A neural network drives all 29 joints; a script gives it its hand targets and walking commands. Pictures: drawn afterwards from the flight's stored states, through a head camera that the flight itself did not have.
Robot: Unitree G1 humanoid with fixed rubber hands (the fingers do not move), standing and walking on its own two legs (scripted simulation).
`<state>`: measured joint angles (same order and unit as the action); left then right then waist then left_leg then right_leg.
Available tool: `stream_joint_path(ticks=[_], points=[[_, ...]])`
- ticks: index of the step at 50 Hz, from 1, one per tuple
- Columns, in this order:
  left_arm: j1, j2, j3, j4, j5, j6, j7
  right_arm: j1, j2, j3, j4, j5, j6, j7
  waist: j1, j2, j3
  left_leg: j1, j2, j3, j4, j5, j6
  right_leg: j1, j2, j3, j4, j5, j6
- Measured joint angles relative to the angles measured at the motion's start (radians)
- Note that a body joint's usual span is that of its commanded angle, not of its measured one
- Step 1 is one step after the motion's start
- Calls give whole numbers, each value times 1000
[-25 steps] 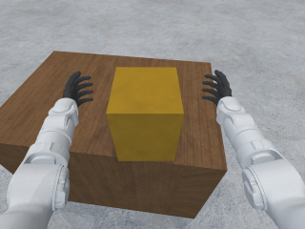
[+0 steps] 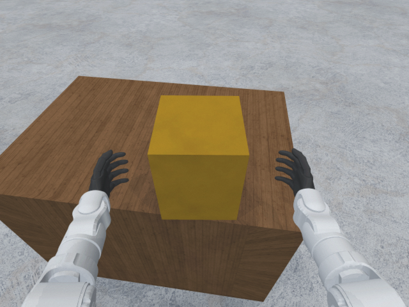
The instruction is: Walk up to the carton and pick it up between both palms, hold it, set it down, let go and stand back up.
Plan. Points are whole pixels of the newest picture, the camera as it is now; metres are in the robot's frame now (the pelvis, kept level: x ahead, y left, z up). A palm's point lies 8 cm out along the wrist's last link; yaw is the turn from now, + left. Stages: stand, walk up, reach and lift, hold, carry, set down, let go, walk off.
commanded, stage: set down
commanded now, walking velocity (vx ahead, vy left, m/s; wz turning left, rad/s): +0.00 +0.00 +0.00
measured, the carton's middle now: (199, 159) +0.49 +0.02 +0.00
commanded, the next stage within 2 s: let go in 1.64 s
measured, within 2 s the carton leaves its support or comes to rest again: neither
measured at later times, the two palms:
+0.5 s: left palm (101, 232) +0.29 +0.23 -0.01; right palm (305, 228) +0.29 -0.19 -0.01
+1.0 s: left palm (96, 265) +0.24 +0.23 -0.04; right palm (308, 256) +0.24 -0.20 -0.04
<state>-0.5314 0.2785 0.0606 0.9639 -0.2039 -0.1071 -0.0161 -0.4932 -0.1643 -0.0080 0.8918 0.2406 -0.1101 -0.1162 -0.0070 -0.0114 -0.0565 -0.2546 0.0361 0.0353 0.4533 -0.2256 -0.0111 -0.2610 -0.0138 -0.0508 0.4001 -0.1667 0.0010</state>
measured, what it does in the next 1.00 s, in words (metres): stands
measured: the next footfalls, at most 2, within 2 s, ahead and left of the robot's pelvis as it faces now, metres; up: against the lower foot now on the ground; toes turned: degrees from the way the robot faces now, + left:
none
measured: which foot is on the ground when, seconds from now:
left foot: down 0.00-1.00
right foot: down 0.00-1.00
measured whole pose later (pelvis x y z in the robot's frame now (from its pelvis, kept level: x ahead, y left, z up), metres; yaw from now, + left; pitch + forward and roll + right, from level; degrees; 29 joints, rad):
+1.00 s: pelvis +0.03 +0.01 +0.00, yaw -1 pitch -3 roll -1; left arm 0.08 0.22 0.00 0.61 -0.12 -0.20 -0.01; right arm 0.03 -0.14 0.00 0.78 0.13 -0.37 -0.02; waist 0.03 -0.02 0.03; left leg -0.11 0.03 0.05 0.42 -0.27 0.00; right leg -0.13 -0.02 -0.03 0.38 -0.21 0.01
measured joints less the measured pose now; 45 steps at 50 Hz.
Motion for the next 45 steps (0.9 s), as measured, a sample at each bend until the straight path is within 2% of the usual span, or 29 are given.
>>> stream_joint_path(ticks=[13,25,34,45], points=[[206,-42,-14,-84,20,-136,-21,186,-2,25,-14,-2,-158,25,4,5,26,39,5,9,8,-24,2,40,5,10,-3,-13,5],[336,-42,-69,-153,3,-231,-8,292,5,34,-34,-14,-273,53,17,3,46,20,1,12,36,-38,7,20,0,14,23,-26,8],[450,-51,-73,-220,23,-222,-8,381,7,36,-29,-25,-309,69,28,1,56,56,-3,12,25,-44,11,58,-2,15,11,-31,11],[559,-48,-74,-314,59,-142,10,479,23,9,-88,-83,-277,93,33,-11,79,101,-7,17,-4,-44,10,93,-5,20,-1,-39,9]])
